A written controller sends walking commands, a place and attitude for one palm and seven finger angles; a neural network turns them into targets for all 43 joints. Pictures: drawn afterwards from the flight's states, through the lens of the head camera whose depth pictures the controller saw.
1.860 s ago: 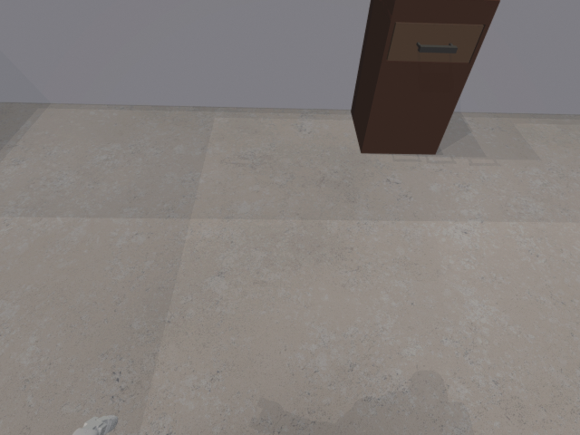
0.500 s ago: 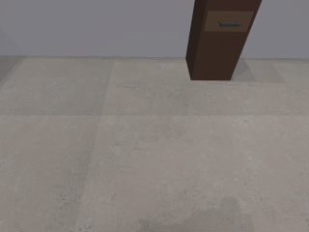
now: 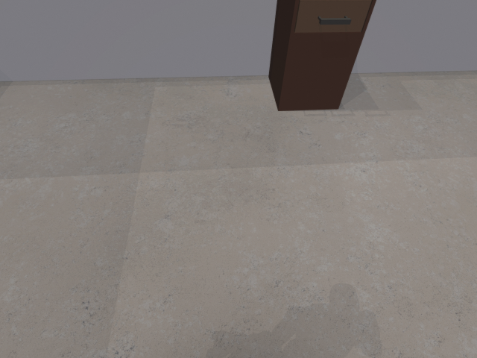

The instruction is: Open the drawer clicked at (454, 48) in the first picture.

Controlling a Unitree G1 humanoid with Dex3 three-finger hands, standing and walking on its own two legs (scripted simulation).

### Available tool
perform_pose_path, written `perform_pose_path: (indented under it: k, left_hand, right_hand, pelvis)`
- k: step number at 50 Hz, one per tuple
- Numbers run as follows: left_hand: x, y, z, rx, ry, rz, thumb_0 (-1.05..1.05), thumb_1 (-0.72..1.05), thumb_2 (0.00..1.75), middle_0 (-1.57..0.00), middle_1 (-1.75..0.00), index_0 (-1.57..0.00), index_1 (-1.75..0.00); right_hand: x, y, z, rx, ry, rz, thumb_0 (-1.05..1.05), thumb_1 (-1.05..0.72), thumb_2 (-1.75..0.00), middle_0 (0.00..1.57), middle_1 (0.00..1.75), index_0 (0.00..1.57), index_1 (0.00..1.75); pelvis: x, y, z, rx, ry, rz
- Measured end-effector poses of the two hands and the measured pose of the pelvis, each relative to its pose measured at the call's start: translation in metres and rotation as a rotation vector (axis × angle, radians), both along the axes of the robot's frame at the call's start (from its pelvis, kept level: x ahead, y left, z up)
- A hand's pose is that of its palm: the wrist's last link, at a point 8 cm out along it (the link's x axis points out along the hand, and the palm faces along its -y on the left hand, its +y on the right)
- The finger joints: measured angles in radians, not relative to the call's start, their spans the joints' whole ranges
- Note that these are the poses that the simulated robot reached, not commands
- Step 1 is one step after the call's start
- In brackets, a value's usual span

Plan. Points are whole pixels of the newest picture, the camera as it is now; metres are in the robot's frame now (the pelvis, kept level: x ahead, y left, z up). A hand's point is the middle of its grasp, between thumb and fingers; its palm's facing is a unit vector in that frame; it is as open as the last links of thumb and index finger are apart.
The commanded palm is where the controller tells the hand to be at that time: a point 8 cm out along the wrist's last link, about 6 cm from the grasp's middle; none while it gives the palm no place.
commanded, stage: walk to a spot facing it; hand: left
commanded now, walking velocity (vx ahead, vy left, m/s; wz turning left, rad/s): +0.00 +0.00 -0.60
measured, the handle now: (333, 19) +1.75 -0.39 -0.15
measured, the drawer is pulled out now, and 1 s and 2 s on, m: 0.00 0.00 0.00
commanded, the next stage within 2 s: none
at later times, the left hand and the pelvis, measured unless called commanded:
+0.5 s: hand out of the picture +0.06 +0.16 -0.15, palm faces -0.19 -0.95 -0.23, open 7.4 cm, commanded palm none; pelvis +0.03 -0.03 +0.01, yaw -16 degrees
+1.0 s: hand (183, 249) +0.37 +0.16 -0.17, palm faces -0.47 -0.86 -0.19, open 7.4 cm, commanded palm none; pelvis +0.21 +0.01 +0.01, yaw -33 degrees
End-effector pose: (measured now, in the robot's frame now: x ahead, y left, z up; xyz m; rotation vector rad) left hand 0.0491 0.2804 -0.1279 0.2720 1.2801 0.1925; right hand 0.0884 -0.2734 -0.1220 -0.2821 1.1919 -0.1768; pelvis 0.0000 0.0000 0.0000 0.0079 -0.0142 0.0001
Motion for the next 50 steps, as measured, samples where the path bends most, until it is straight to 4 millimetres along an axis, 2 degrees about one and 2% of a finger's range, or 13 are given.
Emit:
perform_pose_path:
  k: [7, 11, 14, 18, 22, 26, 30, 35, 37, 39, 41, 44, 50]
  left_hand:
    - [0.002, -0.031, -0.014, -0.040, 0.037, -0.057, 0.00, 0.91, 0.90, -0.20, -0.30, -0.20, -0.30]
    - [0.007, -0.052, -0.016, -0.035, 0.007, -0.096, 0.00, 0.91, 0.90, -0.20, -0.30, -0.20, -0.30]
    - [0.003, -0.063, -0.012, -0.035, 0.005, -0.096, 0.00, 0.91, 0.90, -0.20, -0.30, -0.20, -0.30]
    - [-0.003, -0.075, 0.001, -0.052, 0.039, -0.110, 0.00, 0.91, 0.90, -0.20, -0.30, -0.20, -0.30]
    - [0.002, -0.078, 0.009, -0.065, 0.076, -0.144, 0.00, 0.90, 0.90, -0.20, -0.30, -0.20, -0.30]
    - [0.017, -0.074, 0.010, -0.069, 0.091, -0.167, 0.00, 0.90, 0.90, -0.21, -0.30, -0.21, -0.30]
    - [0.040, -0.065, 0.006, -0.076, 0.096, -0.183, 0.00, 0.90, 0.90, -0.20, -0.30, -0.20, -0.30]
    - [0.080, -0.047, -0.009, -0.092, 0.111, -0.206, 0.00, 0.90, 0.90, -0.20, -0.30, -0.20, -0.30]
    - [0.103, -0.037, -0.020, -0.100, 0.120, -0.226, 0.00, 0.90, 0.90, -0.20, -0.30, -0.20, -0.30]
    - [0.131, -0.030, -0.030, -0.106, 0.131, -0.261, 0.00, 0.90, 0.90, -0.20, -0.30, -0.20, -0.30]
    - [0.166, -0.029, -0.031, -0.106, 0.125, -0.316, 0.00, 0.91, 0.90, -0.20, -0.30, -0.20, -0.30]
    - [0.227, -0.035, -0.024, -0.117, 0.071, -0.392, 0.01, 0.91, 0.90, -0.20, -0.30, -0.20, -0.29]
    - [0.339, -0.074, -0.011, -0.141, -0.047, -0.510, 0.00, 0.91, 0.90, -0.20, -0.30, -0.20, -0.29]
  right_hand:
    - [-0.041, 0.006, -0.023, 0.068, 0.022, -0.104, 0.01, -0.91, -0.90, 0.20, 0.30, 0.20, 0.30]
    - [-0.059, -0.005, -0.045, 0.106, 0.037, -0.157, 0.01, -0.91, -0.90, 0.20, 0.30, 0.21, 0.30]
    - [-0.066, -0.012, -0.044, 0.117, 0.058, -0.181, 0.01, -0.91, -0.90, 0.20, 0.30, 0.20, 0.30]
    - [-0.063, -0.020, -0.023, 0.119, 0.029, -0.207, 0.01, -0.91, -0.90, 0.20, 0.30, 0.20, 0.30]
    - [-0.052, -0.029, -0.008, 0.099, -0.027, -0.249, 0.01, -0.91, -0.90, 0.20, 0.30, 0.20, 0.30]
    - [-0.037, -0.032, 0.000, 0.076, -0.059, -0.280, 0.01, -0.91, -0.90, 0.20, 0.30, 0.20, 0.30]
    - [-0.012, -0.025, 0.005, 0.061, -0.082, -0.294, 0.01, -0.91, -0.90, 0.19, 0.30, 0.20, 0.30]
    - [0.036, -0.006, 0.012, 0.043, -0.143, -0.303, 0.01, -0.91, -0.90, 0.19, 0.30, 0.20, 0.30]
    - [0.055, 0.002, 0.012, 0.024, -0.186, -0.314, 0.01, -0.91, -0.90, 0.19, 0.30, 0.20, 0.30]
    - [0.064, 0.012, 0.013, 0.007, -0.220, -0.343, 0.01, -0.91, -0.90, 0.20, 0.30, 0.20, 0.30]
    - [0.061, 0.022, 0.017, 0.006, -0.222, -0.391, 0.01, -0.91, -0.90, 0.20, 0.30, 0.20, 0.30]
    - [0.044, 0.041, 0.019, 0.013, -0.163, -0.475, 0.01, -0.91, -0.90, 0.20, 0.30, 0.20, 0.30]
    - [-0.006, 0.079, 0.013, 0.044, 0.048, -0.660, 0.00, -0.92, -0.90, 0.20, 0.30, 0.20, 0.30]
  pelvis:
    - [-0.009, -0.010, -0.012, 0.029, -0.008, -0.092]
    - [-0.009, -0.024, -0.024, 0.024, -0.007, -0.146]
    - [-0.008, -0.031, -0.020, 0.010, -0.007, -0.160]
    - [0.000, -0.036, -0.003, 0.020, 0.011, -0.204]
    - [0.013, -0.036, 0.006, 0.027, 0.030, -0.248]
    - [0.031, -0.031, 0.008, 0.016, 0.041, -0.283]
    - [0.054, -0.023, 0.008, 0.002, 0.047, -0.316]
    - [0.092, -0.006, 0.002, -0.012, 0.047, -0.364]
    - [0.111, 0.003, -0.006, -0.021, 0.045, -0.391]
    - [0.125, 0.010, -0.011, -0.018, 0.031, -0.430]
    - [0.140, 0.013, -0.008, -0.024, 0.020, -0.472]
    - [0.163, 0.014, 0.001, -0.038, 0.018, -0.503]
    - [0.208, 0.008, 0.007, -0.039, 0.026, -0.572]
